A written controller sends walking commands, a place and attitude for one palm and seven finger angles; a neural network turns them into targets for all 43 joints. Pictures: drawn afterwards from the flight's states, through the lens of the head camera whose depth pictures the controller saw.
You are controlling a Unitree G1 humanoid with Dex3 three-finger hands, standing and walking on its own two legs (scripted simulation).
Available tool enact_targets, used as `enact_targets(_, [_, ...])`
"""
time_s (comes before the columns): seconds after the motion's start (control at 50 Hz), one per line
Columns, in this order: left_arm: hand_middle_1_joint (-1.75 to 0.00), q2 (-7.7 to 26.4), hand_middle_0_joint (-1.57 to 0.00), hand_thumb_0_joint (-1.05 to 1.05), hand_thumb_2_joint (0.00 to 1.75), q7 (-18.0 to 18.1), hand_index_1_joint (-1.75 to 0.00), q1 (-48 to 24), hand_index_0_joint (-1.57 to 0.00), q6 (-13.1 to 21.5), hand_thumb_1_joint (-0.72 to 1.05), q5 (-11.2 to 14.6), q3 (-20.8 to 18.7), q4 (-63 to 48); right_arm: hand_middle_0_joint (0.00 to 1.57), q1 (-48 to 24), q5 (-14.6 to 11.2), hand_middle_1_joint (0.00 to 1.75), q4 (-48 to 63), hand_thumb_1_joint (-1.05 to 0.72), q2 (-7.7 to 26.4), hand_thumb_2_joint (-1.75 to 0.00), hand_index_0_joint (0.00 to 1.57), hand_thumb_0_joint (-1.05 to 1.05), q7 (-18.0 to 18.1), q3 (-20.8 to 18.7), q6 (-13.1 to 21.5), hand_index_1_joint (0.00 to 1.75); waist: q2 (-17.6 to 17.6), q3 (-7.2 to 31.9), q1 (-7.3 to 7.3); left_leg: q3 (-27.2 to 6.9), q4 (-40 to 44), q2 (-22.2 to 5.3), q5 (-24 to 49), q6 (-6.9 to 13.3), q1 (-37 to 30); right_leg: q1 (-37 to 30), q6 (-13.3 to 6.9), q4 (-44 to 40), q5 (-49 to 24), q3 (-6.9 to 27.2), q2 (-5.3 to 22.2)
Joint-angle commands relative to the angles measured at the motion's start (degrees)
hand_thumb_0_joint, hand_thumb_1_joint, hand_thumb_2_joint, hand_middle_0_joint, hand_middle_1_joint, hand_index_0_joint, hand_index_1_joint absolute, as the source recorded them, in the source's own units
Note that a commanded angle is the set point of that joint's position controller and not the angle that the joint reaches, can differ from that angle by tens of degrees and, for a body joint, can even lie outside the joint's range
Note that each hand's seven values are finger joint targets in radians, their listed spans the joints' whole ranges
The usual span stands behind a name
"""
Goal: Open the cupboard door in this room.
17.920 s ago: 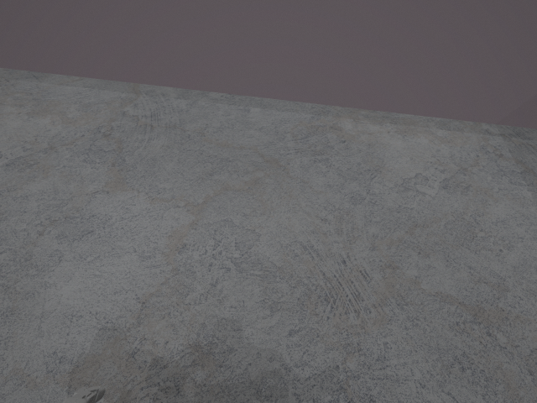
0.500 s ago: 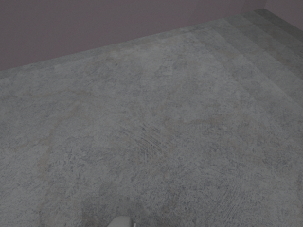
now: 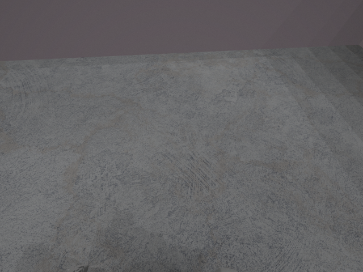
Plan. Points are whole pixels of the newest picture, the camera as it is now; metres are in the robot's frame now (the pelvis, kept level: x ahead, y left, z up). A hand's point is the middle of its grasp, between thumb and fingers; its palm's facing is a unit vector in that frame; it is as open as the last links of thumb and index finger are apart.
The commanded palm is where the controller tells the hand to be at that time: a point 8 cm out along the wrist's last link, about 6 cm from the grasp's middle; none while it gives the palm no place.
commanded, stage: turn or walk to find it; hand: left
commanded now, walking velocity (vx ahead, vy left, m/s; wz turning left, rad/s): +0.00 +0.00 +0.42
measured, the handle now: out of the picture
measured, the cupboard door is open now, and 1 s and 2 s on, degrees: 0 0 0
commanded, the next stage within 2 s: stand and wait in 1.16 s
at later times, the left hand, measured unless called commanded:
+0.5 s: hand out of the picture -0.02 +0.16 -0.16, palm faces +0.24 -0.94 -0.25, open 7.4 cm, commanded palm none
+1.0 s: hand out of the picture -0.05 +0.21 -0.16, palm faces +0.43 -0.87 -0.26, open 7.4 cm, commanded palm none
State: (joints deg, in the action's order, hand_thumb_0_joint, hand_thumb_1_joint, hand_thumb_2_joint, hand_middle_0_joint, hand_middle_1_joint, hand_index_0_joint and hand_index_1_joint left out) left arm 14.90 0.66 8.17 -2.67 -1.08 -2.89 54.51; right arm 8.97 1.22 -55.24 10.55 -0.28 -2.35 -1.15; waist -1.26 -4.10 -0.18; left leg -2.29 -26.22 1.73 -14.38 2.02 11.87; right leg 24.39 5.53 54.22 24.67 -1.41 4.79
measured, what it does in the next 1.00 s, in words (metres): steps on the spot, turning left: right foot, then left foot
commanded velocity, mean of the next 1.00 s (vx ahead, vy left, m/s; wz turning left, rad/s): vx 0.00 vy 0.00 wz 0.42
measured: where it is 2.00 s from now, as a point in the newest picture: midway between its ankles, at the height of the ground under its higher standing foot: outside the picture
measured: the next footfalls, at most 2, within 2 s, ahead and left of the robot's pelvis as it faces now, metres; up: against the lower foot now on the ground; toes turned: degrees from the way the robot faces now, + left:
right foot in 0.14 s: +0.04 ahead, -0.14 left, +0.00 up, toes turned +0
left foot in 0.62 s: -0.04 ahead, +0.10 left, +0.00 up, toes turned +21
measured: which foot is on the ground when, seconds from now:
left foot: down 0.00-0.14, up 0.16-0.60, down 0.62-1.00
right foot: up 0.00-0.12, down 0.14-0.62, up 0.64-1.00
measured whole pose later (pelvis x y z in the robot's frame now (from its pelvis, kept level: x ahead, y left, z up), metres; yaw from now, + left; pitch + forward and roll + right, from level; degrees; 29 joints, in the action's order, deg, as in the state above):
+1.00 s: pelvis -0.04 -0.02 +0.00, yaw +25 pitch +1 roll +0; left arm 13.8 0.6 8.8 -2.7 -0.9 -2.8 54.8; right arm 10.1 1.4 -54.9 10.8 -0.2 -2.7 -1.5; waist -0.4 -3.7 0.7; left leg -3.7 -26.3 2.1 -12.6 1.1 14.2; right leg 21.8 4.9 48.5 25.3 -1.8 3.5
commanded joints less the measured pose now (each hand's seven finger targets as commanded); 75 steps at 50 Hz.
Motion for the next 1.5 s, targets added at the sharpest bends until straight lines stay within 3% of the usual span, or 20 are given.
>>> enact_targets(0.0, [-0.30,2.76,-0.20,0.00,0.90,0.43,-0.30,-0.57,-0.20,1.28,0.90,0.55,-0.68,-4.99,0.20,2.53,0.31,0.30,3.23,-0.90,12.73,-0.90,0.20,0.00,1.01,-3.72,0.34,0.30,11.39,4.94,1.56,-14.64,4.22,-14.15,29.56,7.90,-3.02,-2.22,-0.67,-9.30,0.96,-0.80,-1.90])
enact_targets(0.08, [-0.30,3.76,-0.20,0.00,0.90,0.70,-0.30,4.69,-0.20,2.39,0.90,0.75,-1.03,-4.04,0.20,2.20,-0.10,0.30,3.56,-0.90,11.92,-0.90,0.20,0.00,0.86,-3.90,0.16,0.30,8.85,7.22,-1.20,-15.25,-1.15,-10.76,24.53,4.55,2.77,-15.44,-1.66,-28.52,-11.89,-1.73,-2.64])
enact_targets(0.1, [-0.30,6.13,-0.20,0.00,0.90,0.92,-0.30,6.39,-0.20,3.03,0.90,0.43,-1.51,-3.71,0.20,3.10,-0.54,0.30,3.75,-0.90,9.95,-0.90,0.20,0.00,0.61,-3.61,0.33,0.30,3.36,8.31,-1.81,-12.82,-5.24,-7.68,14.53,1.51,9.12,-23.47,-2.80,-33.92,-16.60,2.26,2.18])
enact_targets(0.12, [-0.30,10.77,-0.20,0.00,0.90,1.44,-0.30,8.28,-0.20,3.55,0.90,-0.50,-2.42,-3.58,0.20,3.98,-0.84,0.30,4.93,-0.90,6.34,-0.90,0.20,0.00,0.20,-2.98,0.52,0.30,-11.15,9.70,-2.33,-3.34,-16.12,0.14,-5.33,-2.60,18.52,-29.16,-7.68,-35.74,-23.57,15.29,16.22])
enact_targets(0.14, [-0.30,11.95,-0.20,0.00,0.90,1.29,-0.30,8.07,-0.20,3.40,0.90,-0.12,-2.42,-4.22,0.20,2.94,-0.39,0.30,5.36,-0.90,7.54,-0.90,0.20,0.00,0.54,-3.41,-0.31,0.30,-13.35,8.06,-2.84,-2.15,-27.35,1.20,-20.16,-3.41,18.87,-21.67,-13.57,-37.03,-26.99,19.07,23.47])
enact_targets(0.24, [-0.30,5.35,-0.20,0.00,0.90,1.31,-0.30,0.69,-0.20,3.70,0.90,0.13,-1.17,-6.01,0.20,6.08,0.07,0.30,1.48,-0.90,6.97,-0.90,0.20,0.00,-0.40,-3.35,-1.93,0.30,-7.62,2.84,1.20,-1.26,-44.40,-2.91,-8.13,-4.97,19.24,-14.67,-11.87,-35.19,-28.86,3.56,13.58])
enact_targets(0.48, [-0.30,9.25,-0.20,0.00,0.90,1.16,-0.30,9.15,-0.20,2.97,0.90,-0.81,-2.58,-1.38,0.20,-2.17,-0.85,0.30,2.82,-0.90,5.54,-0.90,0.20,0.00,-0.32,-1.54,-0.99,0.30,-11.09,5.40,-3.00,5.67,-19.18,-3.31,-13.39,-5.09,11.50,-20.89,-13.85,-30.73,-38.66,-0.30,16.14])
enact_targets(0.54, [-0.30,9.62,-0.20,0.00,0.90,1.06,-0.30,7.20,-0.20,2.55,0.90,-0.40,-2.83,-0.96,0.20,1.57,-0.76,0.30,2.11,-0.90,6.33,-0.90,0.20,0.00,-0.18,-1.53,-0.29,0.30,-9.59,7.17,-0.26,7.61,-4.79,-2.99,-3.93,-4.26,2.24,-17.40,-10.52,-25.78,-34.15,-3.43,15.27])
enact_targets(0.56, [-0.30,8.64,-0.20,0.00,0.90,0.91,-0.30,6.95,-0.20,2.22,0.90,0.08,-2.62,-0.96,0.20,3.39,-0.73,0.30,1.77,-0.90,7.78,-0.90,0.20,0.00,-0.35,-1.86,0.20,0.30,-4.35,8.05,1.10,6.00,3.40,-4.31,3.96,-3.52,-4.98,-12.65,-7.67,-20.40,-28.98,-5.80,13.45])
enact_targets(0.6, [-0.30,2.87,-0.20,0.00,0.90,0.56,-0.30,6.23,-0.20,1.38,0.90,0.24,-0.99,-4.07,0.20,6.92,-0.29,0.30,1.85,-0.90,17.70,-0.90,0.20,0.00,0.03,-3.94,0.40,0.30,19.86,7.63,3.13,-17.67,7.67,-25.56,32.50,7.12,-12.56,6.85,-1.30,-0.52,13.00,-7.72,2.56])
enact_targets(0.74, [-0.30,4.27,-0.20,0.00,0.90,-0.07,-0.30,4.83,-0.20,0.60,0.90,0.08,-1.51,-0.71,0.20,-0.05,-0.36,0.30,3.17,-0.90,12.40,-0.90,0.20,0.00,1.25,-2.36,0.87,0.30,9.48,3.58,0.19,-7.61,8.62,-14.83,21.67,6.16,-4.10,5.56,-0.64,9.35,-2.29,-0.39,1.57])
enact_targets(0.92, [-0.30,2.69,-0.20,0.00,0.90,0.34,-0.30,-0.09,-0.20,1.18,0.90,0.49,-0.89,-4.29,0.20,3.86,0.17,0.30,3.16,-0.90,12.74,-0.90,0.20,0.00,1.09,-3.55,0.37,0.30,10.56,6.13,2.31,-14.57,5.30,-14.94,26.58,8.28,-6.76,2.17,-0.58,-5.29,1.86,-0.04,-1.02])
enact_targets(1.02, [-0.30,3.24,-0.20,0.00,0.90,0.66,-0.30,6.42,-0.20,2.29,0.90,0.84,-1.09,-3.03,0.20,1.63,-0.15,0.30,3.99,-0.90,11.87,-0.90,0.20,0.00,0.88,-3.83,-0.02,0.30,9.49,8.05,-1.07,-15.47,-0.13,-10.83,22.59,4.85,2.40,-14.50,-1.75,-27.75,-10.67,-1.81,-2.89])
enact_targets(1.04, [-0.30,5.24,-0.20,0.00,0.90,0.92,-0.30,8.43,-0.20,2.94,0.90,0.49,-1.48,-2.70,0.20,2.16,-0.57,0.30,4.10,-0.90,10.06,-0.90,0.20,0.00,0.62,-3.73,0.14,0.30,4.34,9.31,-1.91,-13.15,-4.30,-7.87,14.44,1.91,7.66,-21.84,-2.56,-34.45,-15.47,1.31,1.13])
enact_targets(1.06, [-0.30,10.14,-0.20,0.00,0.90,1.44,-0.30,9.50,-0.20,3.59,0.90,-0.43,-2.40,-2.84,0.20,3.31,-0.96,0.30,4.87,-0.90,6.37,-0.90,0.20,0.00,0.17,-3.16,0.26,0.30,-10.63,9.77,-2.18,-4.41,-15.00,-0.21,-3.63,-2.41,18.02,-28.42,-7.13,-37.19,-21.36,14.61,14.85])
enact_targets(1.08, [-0.30,11.40,-0.20,0.00,0.90,1.32,-0.30,8.70,-0.20,3.43,0.90,-0.10,-2.38,-3.65,0.20,2.42,-0.34,0.30,5.42,-0.90,7.14,-0.90,0.20,0.00,0.44,-3.45,-0.41,0.30,-13.54,6.80,-2.41,-2.37,-26.12,1.65,-19.26,-3.53,19.55,-20.76,-12.87,-37.93,-25.15,19.07,22.77])
enact_targets(1.2, [-0.30,3.82,-0.20,0.00,0.90,1.34,-0.30,2.83,-0.20,4.14,0.90,0.06,-0.80,-4.31,0.20,5.90,-0.04,0.30,0.19,-0.90,5.82,-0.90,0.20,0.00,-0.03,-2.99,-1.80,0.30,-7.62,2.37,0.94,-1.95,-40.96,-2.63,-6.60,-4.91,17.44,-14.01,-11.69,-35.92,-30.50,3.99,11.74])
enact_targets(1.34, [-0.30,5.37,-0.20,0.00,0.90,0.80,-0.30,9.75,-0.20,3.96,0.90,-0.34,-0.78,2.06,0.20,2.06,-0.47,0.30,-1.86,-0.90,3.75,-0.90,0.20,0.00,1.38,-0.80,-0.14,0.30,-9.87,4.56,-2.41,4.70,-13.09,-3.65,-9.73,-4.97,7.29,-18.51,-14.64,-34.04,-41.61,8.27,9.67])
enact_targets(1.42, [-0.30,5.92,-0.20,0.00,0.90,0.83,-0.30,7.00,-0.20,2.74,0.90,0.34,-1.73,3.08,0.20,5.42,-0.84,0.30,-3.93,-0.90,4.52,-0.90,0.20,0.00,2.37,-0.75,0.84,0.30,-7.69,5.72,0.19,6.12,2.21,-4.05,-0.09,-4.33,-2.95,-14.47,-12.24,-30.63,-38.08,10.65,8.00])
enact_targets(1.48, [-0.30,1.69,-0.20,0.00,0.90,0.14,-0.30,6.92,-0.20,1.85,0.90,0.64,-1.51,1.80,0.20,5.72,-0.42,0.30,-3.31,-0.90,10.27,-0.90,0.20,0.00,2.93,-1.87,1.60,0.30,8.22,6.34,0.53,-3.62,4.64,-17.53,15.33,1.42,-12.86,-1.36,-6.30,-21.83,-16.93,3.46,-1.46])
